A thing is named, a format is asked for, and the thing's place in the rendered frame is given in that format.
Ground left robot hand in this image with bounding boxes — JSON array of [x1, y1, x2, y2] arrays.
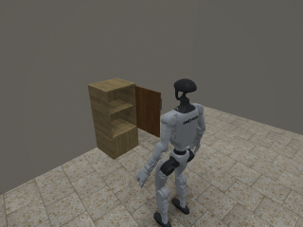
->
[[136, 168, 151, 188]]

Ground robot left foot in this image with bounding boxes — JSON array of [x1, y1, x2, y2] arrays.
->
[[153, 212, 171, 227]]

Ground robot left upper arm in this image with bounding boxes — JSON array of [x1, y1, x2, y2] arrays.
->
[[157, 112, 177, 152]]

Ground left robot shin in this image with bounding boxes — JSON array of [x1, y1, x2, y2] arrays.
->
[[155, 190, 169, 224]]

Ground robot right upper arm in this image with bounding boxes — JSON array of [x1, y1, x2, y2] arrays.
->
[[192, 103, 205, 132]]

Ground robot left forearm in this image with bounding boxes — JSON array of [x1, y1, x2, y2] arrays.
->
[[143, 142, 163, 174]]

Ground right robot hand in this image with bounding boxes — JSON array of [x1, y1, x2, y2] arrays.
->
[[189, 141, 201, 154]]

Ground cupboard door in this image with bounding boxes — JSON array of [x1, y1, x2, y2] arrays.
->
[[134, 85, 161, 138]]

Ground robot right forearm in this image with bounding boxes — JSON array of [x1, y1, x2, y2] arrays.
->
[[193, 129, 205, 144]]

